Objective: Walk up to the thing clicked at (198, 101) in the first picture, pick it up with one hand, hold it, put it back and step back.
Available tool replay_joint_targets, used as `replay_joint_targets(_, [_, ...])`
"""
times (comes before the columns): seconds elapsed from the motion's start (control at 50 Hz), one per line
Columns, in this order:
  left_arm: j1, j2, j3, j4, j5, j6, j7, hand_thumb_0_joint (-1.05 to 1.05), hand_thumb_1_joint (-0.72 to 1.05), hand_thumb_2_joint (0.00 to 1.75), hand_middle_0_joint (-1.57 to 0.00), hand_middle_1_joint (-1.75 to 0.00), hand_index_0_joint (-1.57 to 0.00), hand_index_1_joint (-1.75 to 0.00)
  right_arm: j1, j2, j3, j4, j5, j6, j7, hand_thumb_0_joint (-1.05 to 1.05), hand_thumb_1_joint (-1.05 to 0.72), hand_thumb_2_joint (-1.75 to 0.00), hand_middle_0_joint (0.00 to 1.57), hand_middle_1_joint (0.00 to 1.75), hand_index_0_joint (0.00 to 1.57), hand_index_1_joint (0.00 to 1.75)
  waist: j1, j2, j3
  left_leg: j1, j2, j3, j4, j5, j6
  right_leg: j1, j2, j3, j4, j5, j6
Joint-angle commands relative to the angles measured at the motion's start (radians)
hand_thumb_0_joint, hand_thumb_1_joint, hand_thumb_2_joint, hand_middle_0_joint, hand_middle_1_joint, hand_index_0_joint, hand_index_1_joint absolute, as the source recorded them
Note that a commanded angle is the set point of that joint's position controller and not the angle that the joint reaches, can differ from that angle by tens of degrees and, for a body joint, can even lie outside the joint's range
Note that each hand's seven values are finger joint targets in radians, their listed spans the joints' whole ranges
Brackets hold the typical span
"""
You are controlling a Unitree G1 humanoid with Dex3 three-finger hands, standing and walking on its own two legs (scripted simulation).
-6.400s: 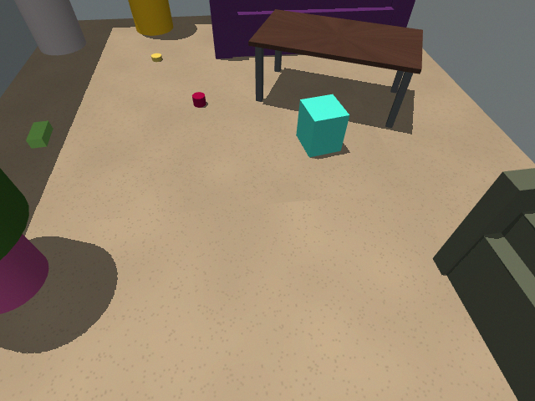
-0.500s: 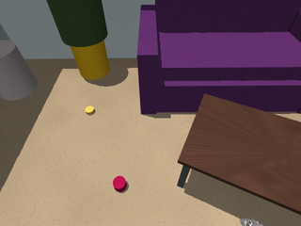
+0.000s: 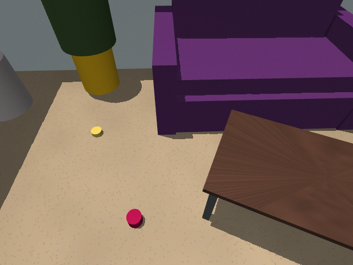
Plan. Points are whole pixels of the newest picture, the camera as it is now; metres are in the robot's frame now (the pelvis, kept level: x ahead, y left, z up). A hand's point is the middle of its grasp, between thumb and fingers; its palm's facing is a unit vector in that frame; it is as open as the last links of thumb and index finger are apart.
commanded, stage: walk up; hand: left
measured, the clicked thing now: (134, 218) +0.47 +0.21 -0.75
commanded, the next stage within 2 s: stand in 0.48 s
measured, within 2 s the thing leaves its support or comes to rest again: neither
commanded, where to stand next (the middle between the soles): +0.08 -0.02 m, yaw +0 degrees
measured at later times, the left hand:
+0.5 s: hand out of the picture +0.08 +0.25 -0.16, palm faces -0.01 -0.95 -0.33, open 7.4 cm
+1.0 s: hand out of the picture +0.08 +0.26 -0.15, palm faces -0.01 -0.94 -0.35, open 7.4 cm
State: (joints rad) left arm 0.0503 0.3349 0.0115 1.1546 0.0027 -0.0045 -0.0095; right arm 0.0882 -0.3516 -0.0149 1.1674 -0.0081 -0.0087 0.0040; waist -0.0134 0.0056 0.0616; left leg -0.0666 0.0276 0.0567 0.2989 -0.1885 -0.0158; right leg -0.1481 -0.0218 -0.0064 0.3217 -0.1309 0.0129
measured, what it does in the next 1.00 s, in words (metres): stands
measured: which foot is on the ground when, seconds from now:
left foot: down 0.00-1.00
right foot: down 0.00-1.00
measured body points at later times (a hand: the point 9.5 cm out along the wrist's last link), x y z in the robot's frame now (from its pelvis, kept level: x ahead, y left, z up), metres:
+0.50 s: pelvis +0.00 +0.00 +0.00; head +0.00 +0.00 +0.45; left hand +0.08 +0.30 -0.13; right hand +0.07 -0.30 -0.13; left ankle -0.01 +0.13 -0.75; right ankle +0.03 -0.13 -0.75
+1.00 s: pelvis +0.01 +0.00 +0.00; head +0.01 +0.00 +0.45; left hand +0.08 +0.31 -0.13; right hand +0.08 -0.30 -0.14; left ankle -0.01 +0.13 -0.75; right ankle +0.03 -0.13 -0.75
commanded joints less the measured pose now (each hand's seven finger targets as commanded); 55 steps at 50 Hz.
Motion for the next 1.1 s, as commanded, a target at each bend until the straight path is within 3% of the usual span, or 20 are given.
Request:
replay_joint_targets(0.0, [-0.041, 0.208, 0.037, -0.057, 0.005, -0.02, 0.014, 0.0, 0.9, 0.9, -0.2, -0.3, -0.2, -0.3, -0.049, -0.214, -0.035, -0.066, 0.001, -0.023, -0.009, 0.0, -0.9, -0.9, 0.2, 0.3, 0.2, 0.3, 0.013, -0.011, -0.102, -0.022, 0.116, -0.098, -0.056, 0.082, 0.036, 0.049, -0.109, 0.091, -0.038, 0.116, -0.024])
replay_joint_targets(0.44, [-0.023, 0.208, 0.039, -0.056, 0.008, -0.022, 0.014, 0.0, 0.9, 0.9, -0.2, -0.3, -0.2, -0.3, -0.033, -0.205, -0.037, -0.074, -0.001, -0.019, -0.007, 0.0, -0.9, -0.9, 0.2, 0.3, 0.2, 0.3, 0.012, -0.01, -0.075, -0.034, 0.109, -0.099, -0.066, 0.023, 0.039, 0.032, -0.1, 0.098, -0.049, 0.073, -0.024])
replay_joint_targets(0.52, [0.0, 0.22, 0.034, -0.062, 0.008, -0.027, 0.017, 0.0, 0.9, 0.9, -0.2, -0.3, -0.2, -0.3, -0.039, -0.206, -0.031, -0.086, -0.003, -0.02, -0.009, 0.0, -0.9, -0.9, 0.2, 0.3, 0.2, 0.3, 0.012, -0.003, -0.098, -0.016, 0.119, -0.109, -0.055, 0.075, 0.033, 0.034, -0.112, 0.1, -0.052, 0.084, -0.027])
replay_joint_targets(0.76, [0.01, 0.225, 0.028, -0.069, 0.006, -0.03, 0.017, 0.0, 0.9, 0.9, -0.2, -0.3, -0.2, -0.3, -0.015, -0.212, -0.025, -0.089, -0.003, -0.02, -0.008, 0.0, -0.9, -0.9, 0.2, 0.3, 0.2, 0.3, 0.012, -0.015, -0.078, -0.039, 0.117, -0.115, -0.053, 0.064, 0.034, 0.042, -0.115, 0.093, -0.063, 0.066, -0.025])
replay_joint_targets(1.08, [0.012, 0.23, 0.025, -0.072, 0.006, -0.028, 0.016, 0.0, 0.9, 0.9, -0.2, -0.3, -0.2, -0.3, -0.008, -0.214, -0.02, -0.09, -0.003, -0.023, -0.01, 0.0, -0.9, -0.9, 0.2, 0.3, 0.2, 0.3, 0.012, -0.009, -0.091, -0.031, 0.119, -0.121, -0.053, 0.118, 0.029, 0.055, -0.119, 0.085, -0.045, 0.115, -0.029])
